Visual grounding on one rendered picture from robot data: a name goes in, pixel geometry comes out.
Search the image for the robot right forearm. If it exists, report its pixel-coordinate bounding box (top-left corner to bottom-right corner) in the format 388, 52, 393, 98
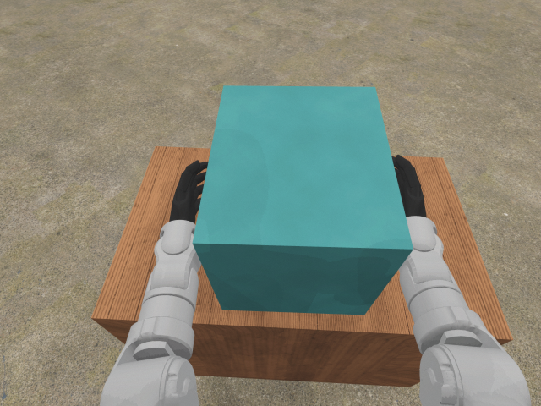
398, 216, 531, 406

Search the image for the robot left forearm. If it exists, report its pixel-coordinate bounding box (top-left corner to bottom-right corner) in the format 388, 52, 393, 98
100, 220, 201, 406

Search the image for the left robot hand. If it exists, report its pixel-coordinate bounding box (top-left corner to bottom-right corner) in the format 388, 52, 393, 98
169, 160, 208, 224

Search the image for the left robot upper arm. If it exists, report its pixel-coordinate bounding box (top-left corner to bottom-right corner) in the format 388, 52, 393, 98
101, 355, 199, 406

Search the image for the right robot upper arm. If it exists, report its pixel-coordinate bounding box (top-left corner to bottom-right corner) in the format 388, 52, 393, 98
419, 343, 530, 406

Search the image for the carton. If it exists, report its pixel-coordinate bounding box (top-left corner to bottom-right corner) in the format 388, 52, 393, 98
192, 85, 413, 315

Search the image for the right robot hand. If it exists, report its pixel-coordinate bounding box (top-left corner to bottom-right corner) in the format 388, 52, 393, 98
392, 155, 427, 217

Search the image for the pedestal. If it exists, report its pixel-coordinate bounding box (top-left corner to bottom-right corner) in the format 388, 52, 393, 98
91, 146, 513, 387

